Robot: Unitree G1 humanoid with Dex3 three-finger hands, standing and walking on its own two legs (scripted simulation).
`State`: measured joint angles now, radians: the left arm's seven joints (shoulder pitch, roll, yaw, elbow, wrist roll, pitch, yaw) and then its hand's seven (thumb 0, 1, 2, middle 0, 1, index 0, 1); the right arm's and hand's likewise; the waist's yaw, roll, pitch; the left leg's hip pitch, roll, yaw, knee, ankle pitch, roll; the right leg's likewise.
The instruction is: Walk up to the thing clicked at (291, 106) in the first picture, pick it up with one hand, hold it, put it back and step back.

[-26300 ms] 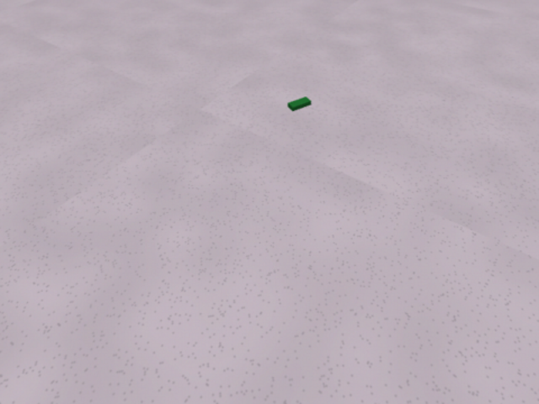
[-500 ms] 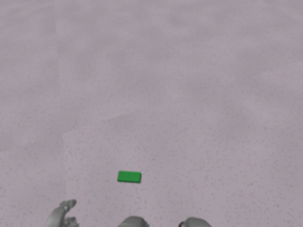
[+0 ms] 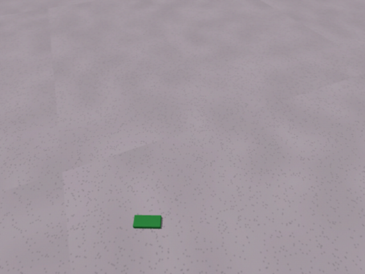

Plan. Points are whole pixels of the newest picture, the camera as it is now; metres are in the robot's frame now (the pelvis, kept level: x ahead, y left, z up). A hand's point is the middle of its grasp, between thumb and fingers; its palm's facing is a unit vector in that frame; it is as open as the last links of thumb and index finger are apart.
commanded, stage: walk up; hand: left
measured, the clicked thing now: (147, 221) +0.48 +0.23 -0.75
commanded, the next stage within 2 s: none
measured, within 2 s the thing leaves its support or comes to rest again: neither
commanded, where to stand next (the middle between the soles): +0.09 -0.01 m, yaw +0 degrees
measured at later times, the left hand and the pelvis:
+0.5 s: hand out of the picture +0.10 +0.28 -0.18, palm faces -0.05 -0.94 -0.35, open 7.4 cm; pelvis +0.00 +0.02 -0.02, yaw -1 degrees
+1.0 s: hand out of the picture -0.05 +0.29 -0.13, palm faces +0.05 -0.90 -0.42, open 7.4 cm; pelvis -0.07 +0.00 +0.00, yaw +2 degrees
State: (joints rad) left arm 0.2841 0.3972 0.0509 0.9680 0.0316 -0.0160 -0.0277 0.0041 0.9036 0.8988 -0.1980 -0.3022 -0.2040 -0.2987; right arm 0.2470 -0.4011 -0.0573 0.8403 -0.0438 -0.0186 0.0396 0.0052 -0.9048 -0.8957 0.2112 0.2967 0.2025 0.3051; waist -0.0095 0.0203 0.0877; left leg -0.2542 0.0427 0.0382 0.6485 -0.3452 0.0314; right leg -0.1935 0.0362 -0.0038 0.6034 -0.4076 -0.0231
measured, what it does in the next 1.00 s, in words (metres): steps on the spot: left foot, then right foot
